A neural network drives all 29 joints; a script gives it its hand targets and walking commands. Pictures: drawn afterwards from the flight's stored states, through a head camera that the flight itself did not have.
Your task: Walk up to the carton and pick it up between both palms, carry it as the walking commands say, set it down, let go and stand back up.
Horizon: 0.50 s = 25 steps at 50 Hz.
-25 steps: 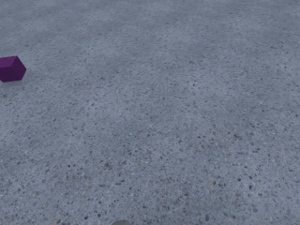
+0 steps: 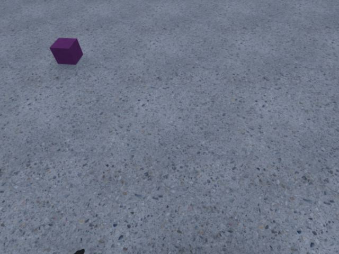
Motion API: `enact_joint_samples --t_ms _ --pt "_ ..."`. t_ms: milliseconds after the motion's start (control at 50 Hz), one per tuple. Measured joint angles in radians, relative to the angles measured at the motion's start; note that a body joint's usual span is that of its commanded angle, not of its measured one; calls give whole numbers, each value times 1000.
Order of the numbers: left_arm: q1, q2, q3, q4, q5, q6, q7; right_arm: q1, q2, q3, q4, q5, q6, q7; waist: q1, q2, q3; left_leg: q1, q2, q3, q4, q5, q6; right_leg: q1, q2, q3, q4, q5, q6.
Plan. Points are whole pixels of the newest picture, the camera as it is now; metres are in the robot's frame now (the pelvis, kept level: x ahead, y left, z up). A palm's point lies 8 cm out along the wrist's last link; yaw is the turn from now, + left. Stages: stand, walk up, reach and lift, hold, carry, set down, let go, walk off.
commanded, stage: walk up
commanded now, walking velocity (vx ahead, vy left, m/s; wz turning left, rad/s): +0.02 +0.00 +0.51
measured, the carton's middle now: (67, 51) +2.06 +1.06 -0.67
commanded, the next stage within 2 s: none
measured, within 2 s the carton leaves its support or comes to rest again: neither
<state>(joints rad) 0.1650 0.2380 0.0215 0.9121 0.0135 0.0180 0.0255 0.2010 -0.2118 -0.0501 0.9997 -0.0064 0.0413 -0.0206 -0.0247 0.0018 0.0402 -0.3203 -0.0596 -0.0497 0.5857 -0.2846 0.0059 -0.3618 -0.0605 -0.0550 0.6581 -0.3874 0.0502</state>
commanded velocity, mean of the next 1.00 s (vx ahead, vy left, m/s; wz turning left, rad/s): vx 0.28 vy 0.00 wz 0.50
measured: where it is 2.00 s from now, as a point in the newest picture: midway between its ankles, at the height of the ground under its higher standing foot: (115, 184)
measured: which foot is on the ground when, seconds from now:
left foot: down 0.00-0.02, up 0.04-0.36, down 0.38-0.78, up 0.80-1.00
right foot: down 0.00-0.40, up 0.42-0.76, down 0.78-1.00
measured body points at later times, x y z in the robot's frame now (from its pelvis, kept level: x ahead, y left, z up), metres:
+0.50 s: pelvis +0.04 +0.03 +0.01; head +0.04 +0.06 +0.45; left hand -0.03 +0.27 -0.16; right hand +0.15 -0.21 -0.13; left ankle +0.01 +0.13 -0.73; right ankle +0.03 -0.11 -0.68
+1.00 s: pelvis +0.22 +0.05 +0.01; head +0.24 +0.06 +0.46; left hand +0.09 +0.27 -0.13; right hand +0.41 -0.14 -0.14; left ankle +0.16 +0.18 -0.67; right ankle +0.26 -0.05 -0.73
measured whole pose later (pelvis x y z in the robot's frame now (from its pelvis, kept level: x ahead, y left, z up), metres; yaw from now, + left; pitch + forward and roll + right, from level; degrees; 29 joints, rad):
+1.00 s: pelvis +0.22 +0.05 +0.01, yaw +32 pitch -2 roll -1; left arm 0.31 0.19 0.02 1.03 0.04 -0.08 0.01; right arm 0.19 -0.27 -0.06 1.03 -0.02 -0.04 0.04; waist 0.00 0.06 0.10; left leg -0.43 0.07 -0.02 0.96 -0.30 0.01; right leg -0.13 -0.03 -0.16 0.43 -0.26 -0.01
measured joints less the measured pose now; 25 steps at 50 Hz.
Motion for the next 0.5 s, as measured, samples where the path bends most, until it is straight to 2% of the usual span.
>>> enact_joint_samples --t_ms 20,40,80,140,180,240,340,380,400,420,440,460,500 --pt "-6 -12 -2 1 3 -8 4 8 -7 -1 7 3 2 2 -1 24 5 -3 5 -14 17 -8 -6 17 9 -13 -35 83 -22" --pt "-7 -23 -6 1 7 -13 6 16 -12 -1 12 4 5 3 -2 43 5 -16 5 -27 54 -46 -8 23 12 -28 -39 106 -43" --pt "-3 -31 -13 -2 12 -12 9 32 -11 -4 14 -4 15 5 3 51 -1 -71 2 -3 212 -154 -17 32 -3 -50 -40 95 -68" --pt "15 -41 -7 6 14 -6 17 35 -16 -14 12 -4 20 17 6 57 -2 -135 25 26 426 -169 -31 67 -19 -85 -75 91 -74" --pt "33 -45 -3 14 13 -7 21 33 -21 -20 10 -1 22 23 3 58 -4 -151 51 32 488 -150 -45 90 -24 -111 -101 97 -73" --pt "61 -47 3 30 15 -11 24 23 -21 -20 10 3 24 31 4 46 -8 -132 91 43 429 -142 -59 118 -30 -148 -129 100 -70" --pt "99 -38 12 62 15 -21 23 -7 -8 -11 7 5 6 34 24 0 6 -39 112 69 163 -146 -48 149 -50 -203 -127 80 -53" --pt "118 -31 14 85 14 -18 20 -15 -5 -9 8 3 -12 31 23 -13 7 22 111 98 23 -84 -35 160 -60 -228 -103 57 -39" --pt "127 -24 15 98 14 -16 18 -19 0 -10 15 1 -23 29 24 -30 9 39 99 102 -11 -14 -21 162 -76 -233 -79 40 -29" --pt "139 -14 17 109 14 -12 17 -22 9 -9 22 -3 -31 26 28 -55 9 47 83 109 -6 2 -7 156 -89 -214 -44 8 -31" --pt "153 -8 19 116 15 -5 15 -17 15 -8 22 -8 -38 25 28 -67 -1 47 76 111 5 -9 4 131 -80 -170 17 -63 -30" --pt "163 -5 19 119 16 4 12 -6 18 -7 19 -8 -43 22 20 -69 -9 50 72 105 10 -24 12 100 -58 -120 98 -114 -30" --pt "160 0 17 122 20 11 -1 29 23 -3 21 -7 -50 15 -1 -64 -20 66 61 75 -3 -37 22 45 -20 -51 245 -126 -32"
